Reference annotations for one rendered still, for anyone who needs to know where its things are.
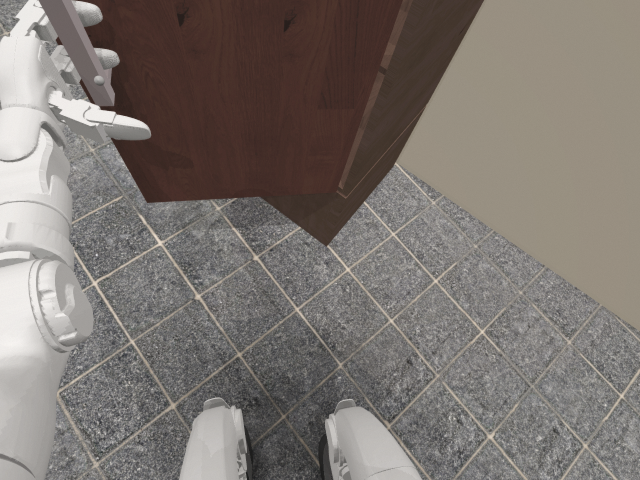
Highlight robot right shin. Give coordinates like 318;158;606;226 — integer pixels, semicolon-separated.
329;399;356;480

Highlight robot left thigh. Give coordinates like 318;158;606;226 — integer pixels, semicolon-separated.
179;405;247;480

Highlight handle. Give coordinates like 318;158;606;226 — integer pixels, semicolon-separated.
38;0;115;106

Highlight robot left upper arm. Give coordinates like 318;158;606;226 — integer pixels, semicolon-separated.
0;258;93;480

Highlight left robot forearm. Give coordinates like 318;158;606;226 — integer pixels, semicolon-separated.
0;107;75;273

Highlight cupboard door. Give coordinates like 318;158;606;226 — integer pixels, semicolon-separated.
56;0;403;203

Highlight robot left hand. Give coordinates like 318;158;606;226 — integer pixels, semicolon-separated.
0;0;151;143

